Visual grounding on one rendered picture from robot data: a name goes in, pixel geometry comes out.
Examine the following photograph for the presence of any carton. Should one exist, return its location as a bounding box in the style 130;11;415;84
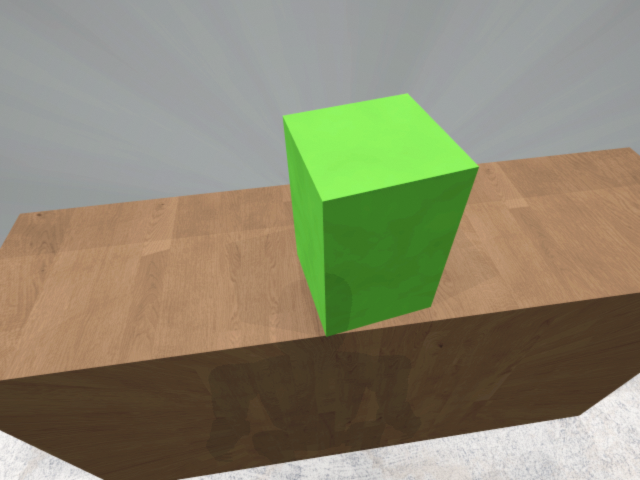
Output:
283;93;479;337

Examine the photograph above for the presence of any pedestal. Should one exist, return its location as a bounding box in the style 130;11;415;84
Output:
0;147;640;480

